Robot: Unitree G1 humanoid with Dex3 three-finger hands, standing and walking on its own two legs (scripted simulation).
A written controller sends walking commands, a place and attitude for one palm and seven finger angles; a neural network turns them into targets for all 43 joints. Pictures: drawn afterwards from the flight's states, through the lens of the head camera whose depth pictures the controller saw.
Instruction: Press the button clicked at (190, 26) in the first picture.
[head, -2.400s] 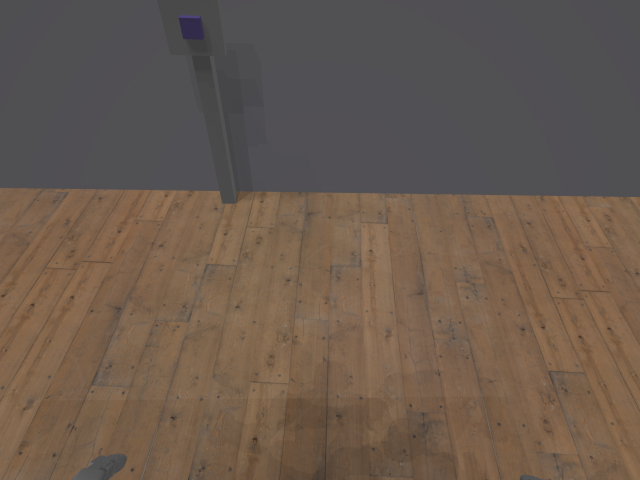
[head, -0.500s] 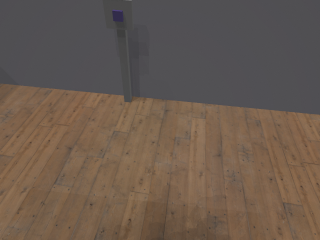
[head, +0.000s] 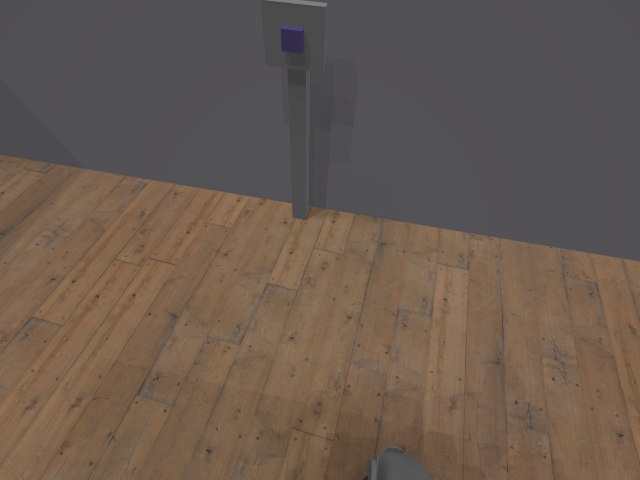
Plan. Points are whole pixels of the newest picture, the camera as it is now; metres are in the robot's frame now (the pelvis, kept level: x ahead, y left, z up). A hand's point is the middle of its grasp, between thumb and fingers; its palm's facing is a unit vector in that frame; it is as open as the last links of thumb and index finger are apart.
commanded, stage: walk to a spot facing it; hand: left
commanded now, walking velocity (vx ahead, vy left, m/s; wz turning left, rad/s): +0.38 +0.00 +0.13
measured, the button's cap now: (292, 39) +1.21 +0.10 +0.01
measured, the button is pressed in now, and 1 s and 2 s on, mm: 0 0 0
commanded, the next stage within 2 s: turn to face it in 0.56 s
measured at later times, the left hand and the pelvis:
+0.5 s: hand (228, 474) +0.17 +0.13 -0.17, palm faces +0.23 -0.96 -0.19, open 7.3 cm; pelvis +0.23 -0.03 +0.00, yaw +10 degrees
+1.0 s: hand (196, 329) +0.39 +0.23 -0.17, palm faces +0.25 -0.95 -0.19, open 7.4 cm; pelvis +0.38 +0.04 +0.00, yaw +8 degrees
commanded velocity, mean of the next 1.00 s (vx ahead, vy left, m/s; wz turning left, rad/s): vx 0.20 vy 0.00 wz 0.02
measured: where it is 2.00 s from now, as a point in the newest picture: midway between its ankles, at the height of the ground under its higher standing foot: (309, 412)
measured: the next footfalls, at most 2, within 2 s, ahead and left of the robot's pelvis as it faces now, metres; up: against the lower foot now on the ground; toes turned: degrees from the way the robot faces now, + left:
right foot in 0.12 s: +0.23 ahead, -0.12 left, +0.00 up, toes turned -7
left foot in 0.64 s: +0.40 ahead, +0.13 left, +0.00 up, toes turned +23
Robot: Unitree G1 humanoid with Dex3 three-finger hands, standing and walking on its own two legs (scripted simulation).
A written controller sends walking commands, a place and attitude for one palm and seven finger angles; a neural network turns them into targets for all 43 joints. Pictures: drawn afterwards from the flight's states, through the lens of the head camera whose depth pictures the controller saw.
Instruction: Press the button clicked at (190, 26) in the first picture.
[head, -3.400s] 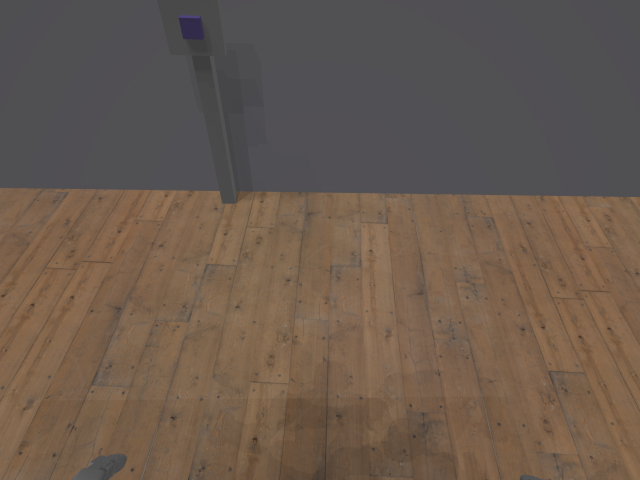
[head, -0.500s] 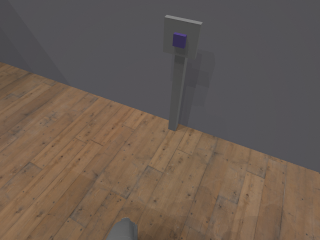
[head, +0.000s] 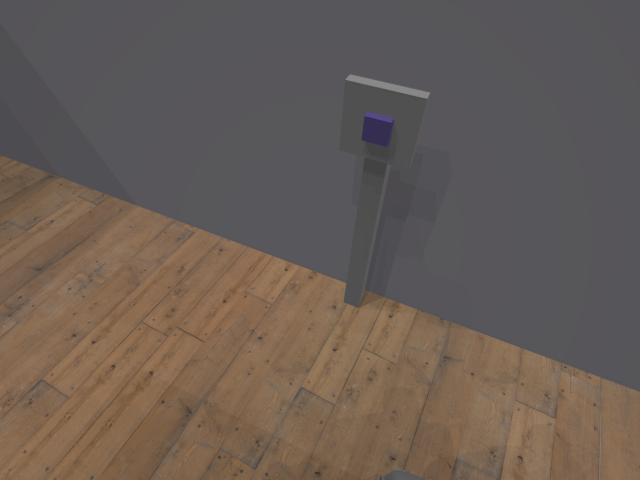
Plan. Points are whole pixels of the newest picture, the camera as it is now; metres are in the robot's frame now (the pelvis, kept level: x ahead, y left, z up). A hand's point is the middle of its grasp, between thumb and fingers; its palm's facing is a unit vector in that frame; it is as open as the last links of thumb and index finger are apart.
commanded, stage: turn to face it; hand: left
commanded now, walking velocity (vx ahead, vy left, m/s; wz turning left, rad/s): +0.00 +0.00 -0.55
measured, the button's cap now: (377, 128) +0.83 -0.05 +0.01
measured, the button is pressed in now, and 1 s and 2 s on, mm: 0 0 0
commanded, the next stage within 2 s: take the last steps up to it in 0.50 s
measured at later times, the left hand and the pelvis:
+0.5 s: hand out of the picture +0.14 +0.14 -0.17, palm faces -0.15 -0.96 -0.22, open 7.4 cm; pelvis +0.03 -0.03 +0.00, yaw -13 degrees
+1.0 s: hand (231, 460) +0.18 +0.15 -0.17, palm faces -0.35 -0.92 -0.16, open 7.4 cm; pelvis +0.07 -0.01 +0.01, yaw -21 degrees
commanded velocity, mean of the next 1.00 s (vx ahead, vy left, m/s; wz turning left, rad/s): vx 0.13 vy -0.01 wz -0.22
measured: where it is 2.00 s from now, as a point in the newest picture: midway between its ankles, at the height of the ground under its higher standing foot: outside the picture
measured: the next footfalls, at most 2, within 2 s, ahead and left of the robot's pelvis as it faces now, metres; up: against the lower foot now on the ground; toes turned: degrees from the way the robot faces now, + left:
right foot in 0.14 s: +0.09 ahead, -0.14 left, +0.00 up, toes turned -13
left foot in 0.60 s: +0.10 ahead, +0.09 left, +0.00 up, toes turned -11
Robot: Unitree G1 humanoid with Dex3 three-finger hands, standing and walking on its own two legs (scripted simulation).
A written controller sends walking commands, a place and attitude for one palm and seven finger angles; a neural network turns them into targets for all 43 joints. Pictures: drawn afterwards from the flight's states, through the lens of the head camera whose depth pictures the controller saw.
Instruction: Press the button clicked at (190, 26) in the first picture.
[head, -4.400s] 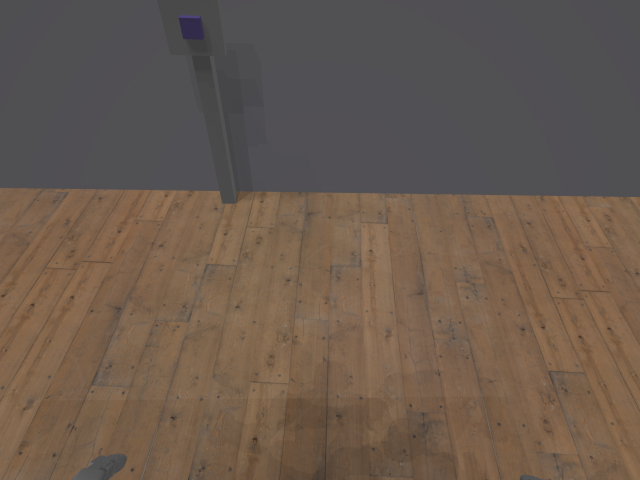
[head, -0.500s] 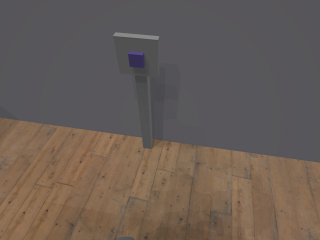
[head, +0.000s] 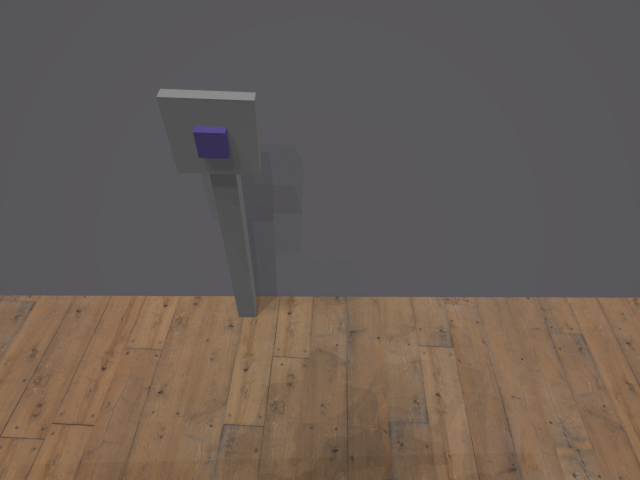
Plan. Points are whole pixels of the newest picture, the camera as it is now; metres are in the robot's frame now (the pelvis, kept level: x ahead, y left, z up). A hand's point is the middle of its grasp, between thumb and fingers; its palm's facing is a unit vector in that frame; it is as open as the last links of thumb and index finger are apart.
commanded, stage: take the last steps up to it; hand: left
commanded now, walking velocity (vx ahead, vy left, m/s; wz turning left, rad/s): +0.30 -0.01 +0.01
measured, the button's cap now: (212, 141) +0.72 +0.23 +0.00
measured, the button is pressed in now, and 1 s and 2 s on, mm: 0 0 0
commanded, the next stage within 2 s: come to a stop and stand still in 0.52 s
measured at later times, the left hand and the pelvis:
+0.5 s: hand out of the picture +0.08 +0.12 -0.18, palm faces +0.12 -0.98 -0.16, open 7.3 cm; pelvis +0.14 -0.03 -0.01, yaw +3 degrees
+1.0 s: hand (199, 399) +0.28 +0.19 -0.19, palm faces +0.07 -0.97 -0.22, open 7.4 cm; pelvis +0.21 -0.01 -0.01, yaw +1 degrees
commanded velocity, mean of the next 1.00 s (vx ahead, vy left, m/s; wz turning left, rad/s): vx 0.06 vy -0.04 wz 0.01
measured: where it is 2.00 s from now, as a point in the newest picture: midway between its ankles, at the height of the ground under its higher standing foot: outside the picture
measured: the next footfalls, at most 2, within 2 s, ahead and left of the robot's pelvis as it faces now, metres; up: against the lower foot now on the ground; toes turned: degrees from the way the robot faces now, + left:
right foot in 0.12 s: +0.09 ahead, -0.14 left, +0.00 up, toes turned -8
left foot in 0.60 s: +0.30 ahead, +0.09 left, +0.00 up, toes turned +11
